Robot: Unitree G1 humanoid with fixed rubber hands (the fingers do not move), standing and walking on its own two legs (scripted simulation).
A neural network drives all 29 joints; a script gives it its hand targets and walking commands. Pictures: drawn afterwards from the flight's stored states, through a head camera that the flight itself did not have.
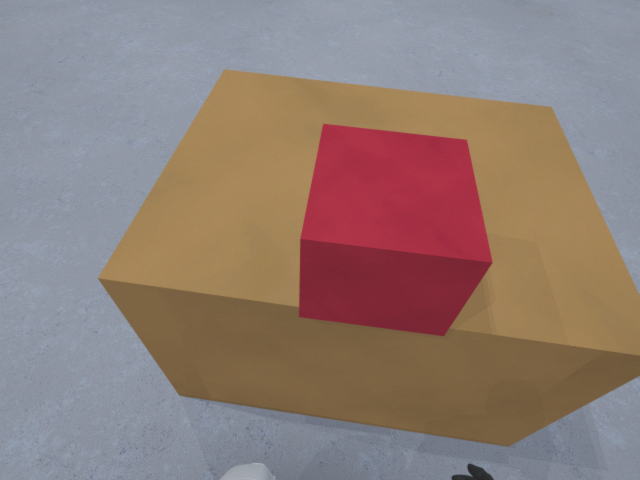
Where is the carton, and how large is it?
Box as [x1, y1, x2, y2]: [299, 124, 492, 335]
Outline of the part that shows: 323,124 300,238 299,316 443,335 492,262 466,140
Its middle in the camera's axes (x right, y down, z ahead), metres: +0.11 -0.02 +0.66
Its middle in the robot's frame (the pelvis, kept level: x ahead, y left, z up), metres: +0.50 -0.08 -0.02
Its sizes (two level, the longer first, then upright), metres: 0.260 0.245 0.208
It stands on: a pedestal, 0.63 m high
